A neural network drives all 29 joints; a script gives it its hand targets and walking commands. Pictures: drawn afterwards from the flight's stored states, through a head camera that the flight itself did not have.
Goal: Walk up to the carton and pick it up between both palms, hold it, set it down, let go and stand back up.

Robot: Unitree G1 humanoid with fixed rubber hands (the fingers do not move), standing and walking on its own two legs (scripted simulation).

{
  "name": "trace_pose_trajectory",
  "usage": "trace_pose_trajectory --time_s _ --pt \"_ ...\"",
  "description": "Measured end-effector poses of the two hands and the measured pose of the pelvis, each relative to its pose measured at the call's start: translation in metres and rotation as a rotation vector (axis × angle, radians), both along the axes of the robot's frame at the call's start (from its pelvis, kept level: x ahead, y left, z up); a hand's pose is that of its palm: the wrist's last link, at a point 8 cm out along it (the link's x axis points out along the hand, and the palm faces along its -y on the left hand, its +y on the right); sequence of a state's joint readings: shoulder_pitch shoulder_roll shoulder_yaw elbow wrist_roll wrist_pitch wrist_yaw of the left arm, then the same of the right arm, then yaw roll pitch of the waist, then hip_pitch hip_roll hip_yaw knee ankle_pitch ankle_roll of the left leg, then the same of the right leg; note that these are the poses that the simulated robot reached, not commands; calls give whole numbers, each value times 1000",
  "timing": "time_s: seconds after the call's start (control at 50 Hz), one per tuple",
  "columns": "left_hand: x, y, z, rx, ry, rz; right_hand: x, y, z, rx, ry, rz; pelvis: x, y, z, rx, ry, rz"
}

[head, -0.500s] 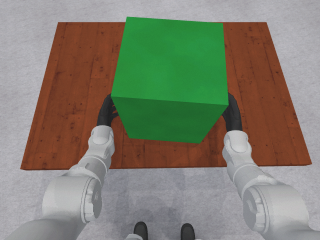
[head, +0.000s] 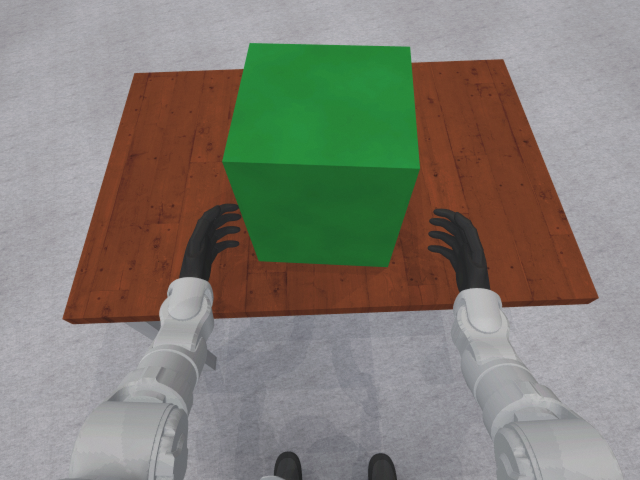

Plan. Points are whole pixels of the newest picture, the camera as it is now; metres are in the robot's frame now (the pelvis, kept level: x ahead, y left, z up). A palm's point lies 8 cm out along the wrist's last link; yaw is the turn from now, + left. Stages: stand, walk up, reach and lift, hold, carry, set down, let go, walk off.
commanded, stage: set down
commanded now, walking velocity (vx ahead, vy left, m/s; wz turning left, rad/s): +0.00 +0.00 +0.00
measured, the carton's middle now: (325, 166) +0.54 +0.01 +0.00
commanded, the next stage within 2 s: none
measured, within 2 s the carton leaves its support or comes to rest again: neither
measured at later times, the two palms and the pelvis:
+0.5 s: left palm (178, 340) +0.29 +0.20 -0.03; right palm (491, 331) +0.30 -0.19 -0.02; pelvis -0.02 +0.00 +0.00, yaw +0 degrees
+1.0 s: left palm (155, 394) +0.23 +0.21 -0.02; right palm (517, 380) +0.24 -0.20 -0.01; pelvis -0.01 +0.00 +0.01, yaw +1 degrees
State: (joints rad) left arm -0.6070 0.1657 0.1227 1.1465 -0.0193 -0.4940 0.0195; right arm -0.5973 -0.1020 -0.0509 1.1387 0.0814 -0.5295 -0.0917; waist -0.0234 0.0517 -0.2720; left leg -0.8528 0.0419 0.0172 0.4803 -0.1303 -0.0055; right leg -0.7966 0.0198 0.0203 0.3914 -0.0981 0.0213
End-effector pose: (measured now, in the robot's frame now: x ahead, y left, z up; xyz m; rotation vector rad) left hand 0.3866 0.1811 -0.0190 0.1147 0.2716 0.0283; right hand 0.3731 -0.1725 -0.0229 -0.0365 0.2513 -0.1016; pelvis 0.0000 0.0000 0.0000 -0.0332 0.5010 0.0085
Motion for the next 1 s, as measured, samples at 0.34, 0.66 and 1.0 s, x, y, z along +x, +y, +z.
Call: trace_pose_trajectory --time_s 0.34,0.66,1.0 --pt "-53 14 -3 14 27 -8 -39 -6 6 27 -7 -27 -13 0 3 2 -102 3" --pt "-114 12 -6 -21 37 -15 -97 -16 4 27 27 -41 -20 0 7 4 -207 6" --pt "-159 28 -6 -29 68 37 -133 -25 12 0 49 -52 -7 0 13 8 -346 11"
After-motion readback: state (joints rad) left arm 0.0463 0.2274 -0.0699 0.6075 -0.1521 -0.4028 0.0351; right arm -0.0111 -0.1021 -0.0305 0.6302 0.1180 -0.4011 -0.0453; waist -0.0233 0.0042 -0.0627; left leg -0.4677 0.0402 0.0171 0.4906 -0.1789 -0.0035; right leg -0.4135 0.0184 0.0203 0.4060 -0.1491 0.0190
